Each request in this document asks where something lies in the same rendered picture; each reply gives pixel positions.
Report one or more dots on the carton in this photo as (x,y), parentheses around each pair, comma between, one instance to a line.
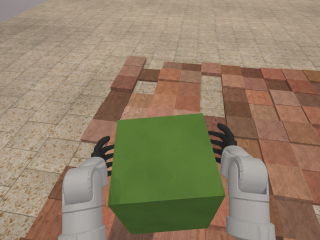
(164,174)

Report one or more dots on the robot left hand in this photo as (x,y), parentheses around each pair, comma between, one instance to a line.
(100,152)

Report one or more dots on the robot right hand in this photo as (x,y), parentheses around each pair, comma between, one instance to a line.
(227,137)

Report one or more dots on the robot left forearm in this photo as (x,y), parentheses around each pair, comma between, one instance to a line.
(82,200)

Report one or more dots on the robot right forearm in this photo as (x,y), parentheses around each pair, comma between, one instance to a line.
(248,189)

